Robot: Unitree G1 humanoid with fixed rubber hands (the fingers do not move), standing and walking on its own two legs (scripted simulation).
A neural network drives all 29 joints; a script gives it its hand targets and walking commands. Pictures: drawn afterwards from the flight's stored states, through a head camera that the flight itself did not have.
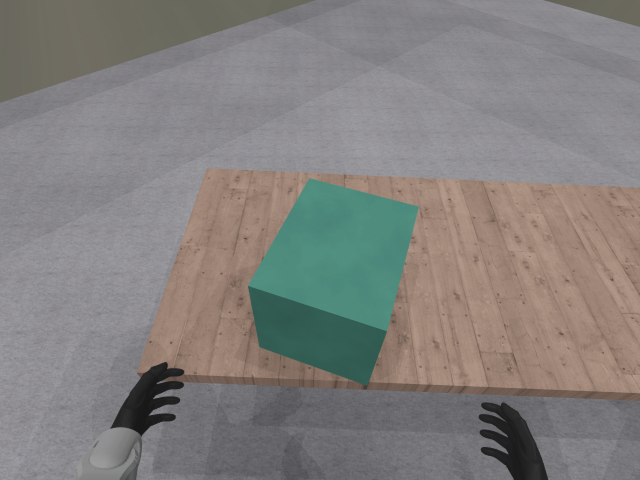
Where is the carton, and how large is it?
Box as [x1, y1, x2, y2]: [248, 178, 418, 385]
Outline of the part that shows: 309,178 248,285 259,346 367,385 387,329 418,206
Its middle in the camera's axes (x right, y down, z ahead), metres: +0.03 +0.07 +0.69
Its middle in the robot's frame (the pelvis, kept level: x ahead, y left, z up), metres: +0.46 -0.02 -0.10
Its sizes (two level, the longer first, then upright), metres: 0.257 0.207 0.203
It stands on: a table, 0.56 m high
